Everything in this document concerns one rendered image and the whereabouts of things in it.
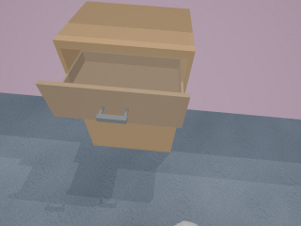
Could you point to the cabinet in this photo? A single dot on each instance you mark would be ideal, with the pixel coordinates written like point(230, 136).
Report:
point(132, 30)

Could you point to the drawer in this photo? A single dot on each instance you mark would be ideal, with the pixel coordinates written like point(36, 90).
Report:
point(151, 87)

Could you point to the handle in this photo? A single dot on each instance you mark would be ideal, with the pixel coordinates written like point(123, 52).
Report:
point(112, 118)

